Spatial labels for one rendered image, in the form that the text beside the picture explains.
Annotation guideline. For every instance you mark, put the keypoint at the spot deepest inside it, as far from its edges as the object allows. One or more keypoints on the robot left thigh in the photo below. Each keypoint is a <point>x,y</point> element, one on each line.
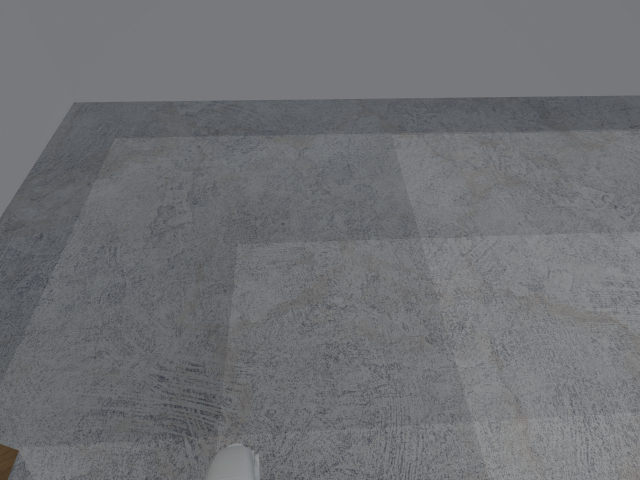
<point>234,463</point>

